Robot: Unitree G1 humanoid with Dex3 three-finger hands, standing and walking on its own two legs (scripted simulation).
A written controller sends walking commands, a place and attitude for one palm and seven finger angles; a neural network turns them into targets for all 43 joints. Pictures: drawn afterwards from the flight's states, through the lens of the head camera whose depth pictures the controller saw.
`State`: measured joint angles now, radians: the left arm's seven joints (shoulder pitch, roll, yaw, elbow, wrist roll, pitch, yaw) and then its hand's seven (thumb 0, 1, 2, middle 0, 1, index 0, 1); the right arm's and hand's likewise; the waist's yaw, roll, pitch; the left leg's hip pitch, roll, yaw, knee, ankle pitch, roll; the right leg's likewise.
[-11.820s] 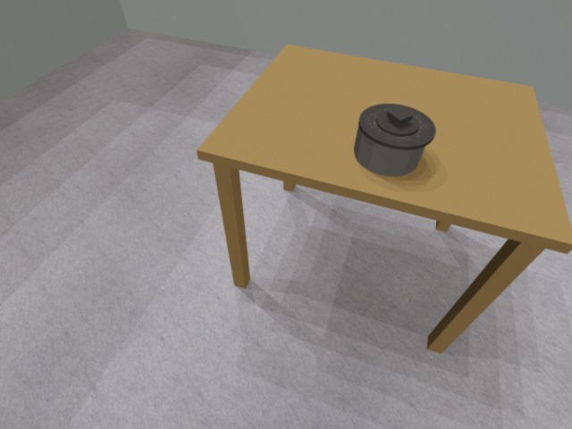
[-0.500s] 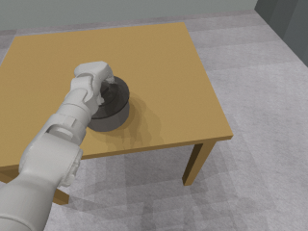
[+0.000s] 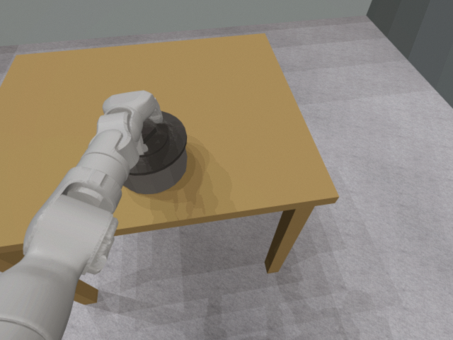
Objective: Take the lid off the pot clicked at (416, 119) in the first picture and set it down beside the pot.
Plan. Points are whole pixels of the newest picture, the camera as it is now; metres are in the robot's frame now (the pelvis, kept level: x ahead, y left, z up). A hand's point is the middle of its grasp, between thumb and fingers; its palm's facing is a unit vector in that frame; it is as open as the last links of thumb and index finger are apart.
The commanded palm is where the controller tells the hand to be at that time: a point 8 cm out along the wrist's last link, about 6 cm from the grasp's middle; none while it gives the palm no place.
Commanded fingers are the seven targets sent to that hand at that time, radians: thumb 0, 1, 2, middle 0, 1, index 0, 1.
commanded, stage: lower the open fingers around the knob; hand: left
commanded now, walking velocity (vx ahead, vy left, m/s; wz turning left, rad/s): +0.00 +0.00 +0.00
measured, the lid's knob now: (142, 132) +0.52 +0.15 +0.05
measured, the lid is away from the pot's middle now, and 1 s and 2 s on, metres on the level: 0.00 0.00 0.01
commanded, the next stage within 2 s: close the fingers and squeeze the knob in 0.44 s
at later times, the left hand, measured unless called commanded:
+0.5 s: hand (137, 133) +0.49 +0.15 +0.08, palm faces -0.34 -0.10 -0.94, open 10.0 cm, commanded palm +0.48 +0.16 +0.12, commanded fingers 0.00 -0.28 1.40 -0.83 -0.08 -0.83 -0.08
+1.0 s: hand (135, 136) +0.48 +0.15 +0.07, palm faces -0.35 -0.09 -0.93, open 9.1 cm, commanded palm +0.48 +0.16 +0.12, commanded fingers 0.00 0.11 0.99 -0.60 -0.95 -0.60 -0.95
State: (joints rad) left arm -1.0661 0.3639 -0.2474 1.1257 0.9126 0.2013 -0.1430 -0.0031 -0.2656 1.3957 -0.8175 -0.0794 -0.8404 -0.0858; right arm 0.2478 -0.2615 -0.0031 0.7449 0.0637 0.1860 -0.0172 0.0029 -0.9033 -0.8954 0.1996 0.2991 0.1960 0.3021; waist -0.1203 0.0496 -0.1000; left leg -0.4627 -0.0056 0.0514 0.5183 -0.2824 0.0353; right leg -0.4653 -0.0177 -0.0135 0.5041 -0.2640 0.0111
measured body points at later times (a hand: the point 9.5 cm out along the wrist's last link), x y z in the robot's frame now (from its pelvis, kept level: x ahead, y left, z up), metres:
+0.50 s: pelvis +0.00 +0.00 +0.00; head +0.06 -0.01 +0.44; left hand +0.50 +0.15 +0.13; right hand +0.04 -0.26 -0.14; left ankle -0.03 +0.10 -0.73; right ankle -0.02 -0.13 -0.73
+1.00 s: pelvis +0.00 +0.00 +0.00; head +0.07 -0.01 +0.45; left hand +0.50 +0.15 +0.12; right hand +0.05 -0.26 -0.14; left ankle -0.03 +0.10 -0.73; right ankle -0.02 -0.13 -0.73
